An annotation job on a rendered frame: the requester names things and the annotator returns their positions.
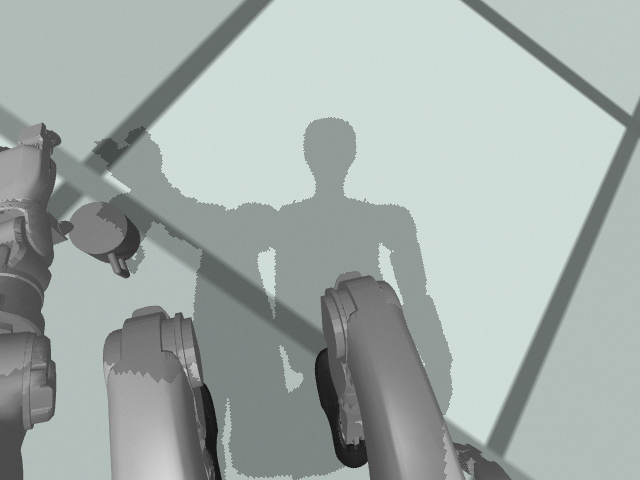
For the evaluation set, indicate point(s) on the right robot hand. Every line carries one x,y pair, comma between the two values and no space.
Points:
473,463

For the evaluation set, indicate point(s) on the left robot hand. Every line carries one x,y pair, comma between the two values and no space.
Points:
28,174

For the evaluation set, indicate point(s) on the right robot foot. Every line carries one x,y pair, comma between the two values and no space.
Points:
350,455

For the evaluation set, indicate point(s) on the left robot foot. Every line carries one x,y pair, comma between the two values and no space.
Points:
211,433

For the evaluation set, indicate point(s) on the left robot arm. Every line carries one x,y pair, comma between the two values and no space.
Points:
27,373

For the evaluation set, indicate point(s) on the mug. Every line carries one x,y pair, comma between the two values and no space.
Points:
103,231

